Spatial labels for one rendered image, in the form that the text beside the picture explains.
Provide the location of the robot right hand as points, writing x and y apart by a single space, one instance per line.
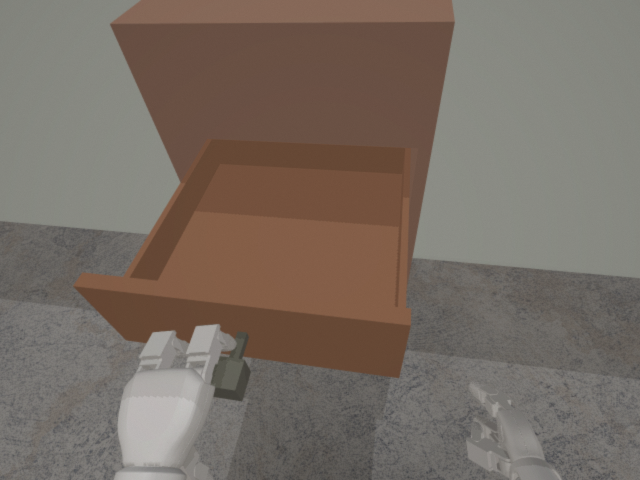
496 447

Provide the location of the robot left hand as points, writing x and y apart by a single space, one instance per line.
163 410

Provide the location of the cabinet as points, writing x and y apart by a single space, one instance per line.
342 72

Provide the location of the handle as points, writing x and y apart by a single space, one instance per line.
231 374

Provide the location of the drawer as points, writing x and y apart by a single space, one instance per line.
303 246

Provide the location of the right robot forearm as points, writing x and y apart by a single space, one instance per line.
531 468

